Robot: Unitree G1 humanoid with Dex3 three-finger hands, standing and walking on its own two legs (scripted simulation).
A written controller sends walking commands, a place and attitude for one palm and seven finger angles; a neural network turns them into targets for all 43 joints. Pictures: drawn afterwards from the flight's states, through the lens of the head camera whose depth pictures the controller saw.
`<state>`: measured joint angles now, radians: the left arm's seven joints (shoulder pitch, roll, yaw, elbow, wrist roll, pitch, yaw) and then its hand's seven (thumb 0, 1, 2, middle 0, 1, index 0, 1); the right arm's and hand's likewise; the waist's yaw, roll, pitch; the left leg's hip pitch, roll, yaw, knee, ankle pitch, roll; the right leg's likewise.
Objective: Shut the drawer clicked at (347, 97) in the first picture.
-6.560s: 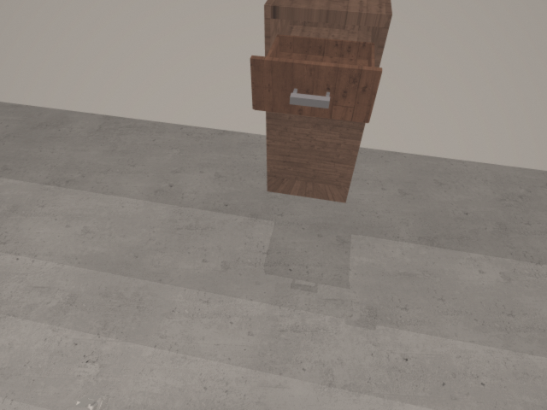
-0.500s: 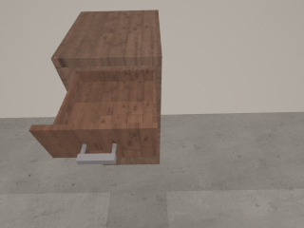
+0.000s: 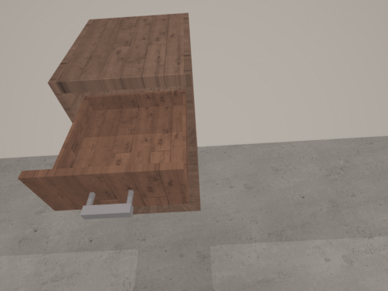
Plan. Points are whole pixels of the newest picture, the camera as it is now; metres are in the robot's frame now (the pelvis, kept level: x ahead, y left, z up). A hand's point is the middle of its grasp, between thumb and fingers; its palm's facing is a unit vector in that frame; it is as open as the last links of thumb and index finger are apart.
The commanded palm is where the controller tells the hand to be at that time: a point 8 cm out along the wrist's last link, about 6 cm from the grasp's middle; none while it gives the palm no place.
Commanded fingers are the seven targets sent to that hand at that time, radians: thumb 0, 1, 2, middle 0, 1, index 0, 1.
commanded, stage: raise the hand and make a fist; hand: left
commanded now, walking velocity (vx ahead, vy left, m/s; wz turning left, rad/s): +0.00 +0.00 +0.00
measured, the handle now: (109, 203) +0.31 +0.22 -0.02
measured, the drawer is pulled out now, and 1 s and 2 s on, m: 0.29 0.29 0.29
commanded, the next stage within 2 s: bring the fist close to the handle in 1.88 s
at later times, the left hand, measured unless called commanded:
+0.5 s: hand out of the picture +0.12 +0.19 -0.03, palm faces +0.08 -1.00 +0.00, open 5.5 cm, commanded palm +0.10 +0.23 -0.02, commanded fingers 0.00 0.90 0.90 -0.74 -0.88 -0.74 -0.88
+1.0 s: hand (96, 283) +0.14 +0.18 +0.03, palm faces +0.09 -1.00 -0.02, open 3.3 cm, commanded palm +0.09 +0.22 +0.04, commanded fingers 0.00 0.90 0.90 -1.24 -1.43 -1.24 -1.43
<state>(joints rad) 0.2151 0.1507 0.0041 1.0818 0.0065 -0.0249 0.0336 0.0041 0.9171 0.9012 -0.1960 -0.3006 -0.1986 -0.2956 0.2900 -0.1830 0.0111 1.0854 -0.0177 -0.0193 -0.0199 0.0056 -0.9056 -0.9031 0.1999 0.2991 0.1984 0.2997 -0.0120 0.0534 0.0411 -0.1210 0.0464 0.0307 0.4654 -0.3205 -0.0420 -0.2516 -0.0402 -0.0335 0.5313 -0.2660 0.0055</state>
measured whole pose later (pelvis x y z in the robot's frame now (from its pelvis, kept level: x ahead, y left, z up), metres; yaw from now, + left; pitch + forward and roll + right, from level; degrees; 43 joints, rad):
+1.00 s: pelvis -0.03 +0.03 -0.07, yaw +2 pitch +10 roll -2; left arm 0.69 0.15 -0.03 -0.42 -0.14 -0.31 -0.05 0.02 0.90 0.90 -1.04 -1.22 -1.05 -1.22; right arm 0.27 -0.24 -0.01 0.47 0.01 -0.24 -0.02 0.02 -0.90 -0.90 0.20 0.30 0.20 0.30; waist 0.01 0.03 -0.12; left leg -0.69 0.02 -0.03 1.08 -0.57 0.00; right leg -0.74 -0.08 -0.05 1.00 -0.43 0.05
